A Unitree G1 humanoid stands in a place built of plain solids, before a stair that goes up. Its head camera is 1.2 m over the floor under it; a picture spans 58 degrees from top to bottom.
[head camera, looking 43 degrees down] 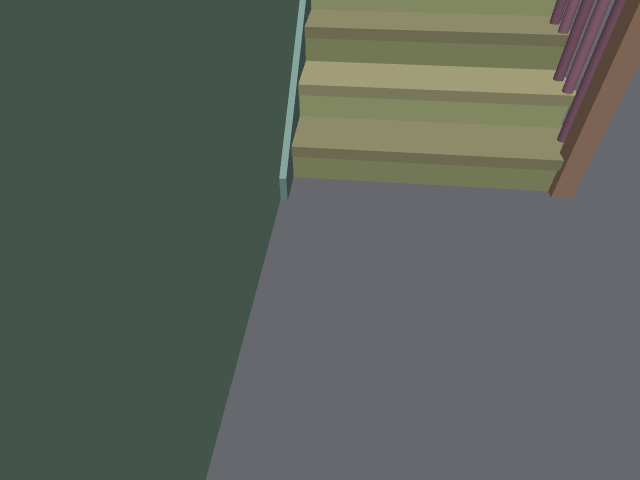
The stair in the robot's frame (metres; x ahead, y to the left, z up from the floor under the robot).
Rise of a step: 0.17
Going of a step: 0.27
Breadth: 1.27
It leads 6 degrees to the right of straight ahead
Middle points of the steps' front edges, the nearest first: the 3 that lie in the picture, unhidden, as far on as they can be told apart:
1.66 -0.46 0.18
1.92 -0.53 0.35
2.20 -0.56 0.52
